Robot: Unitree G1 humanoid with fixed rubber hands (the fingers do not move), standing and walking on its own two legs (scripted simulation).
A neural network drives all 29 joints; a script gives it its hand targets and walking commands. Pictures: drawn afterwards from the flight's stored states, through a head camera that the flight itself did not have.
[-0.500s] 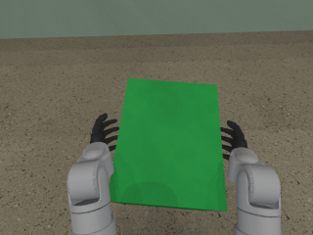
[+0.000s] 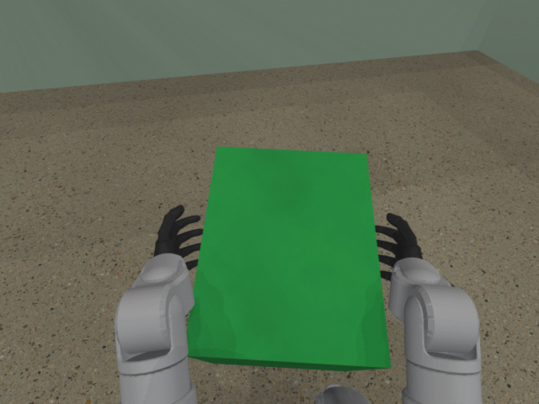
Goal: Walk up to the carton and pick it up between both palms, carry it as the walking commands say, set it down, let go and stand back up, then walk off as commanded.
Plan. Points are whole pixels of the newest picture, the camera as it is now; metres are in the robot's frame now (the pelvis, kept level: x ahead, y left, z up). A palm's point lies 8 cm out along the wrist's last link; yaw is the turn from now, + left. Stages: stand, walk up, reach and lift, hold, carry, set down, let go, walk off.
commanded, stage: carry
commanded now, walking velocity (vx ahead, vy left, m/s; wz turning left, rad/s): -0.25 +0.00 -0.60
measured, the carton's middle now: (284, 265) +0.34 +0.01 +0.02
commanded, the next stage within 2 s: none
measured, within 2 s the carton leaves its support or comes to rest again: neither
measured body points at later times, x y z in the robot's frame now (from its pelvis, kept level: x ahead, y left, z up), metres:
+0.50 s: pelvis -0.19 -0.03 -0.01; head -0.17 -0.07 +0.44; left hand +0.14 +0.01 +0.10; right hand +0.03 -0.28 +0.06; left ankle -0.15 +0.12 -0.64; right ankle -0.12 -0.14 -0.74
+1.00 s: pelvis -0.32 +0.02 +0.01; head -0.28 +0.04 +0.45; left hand +0.02 -0.02 +0.09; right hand -0.17 -0.27 +0.10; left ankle -0.30 +0.09 -0.74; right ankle -0.39 -0.12 -0.65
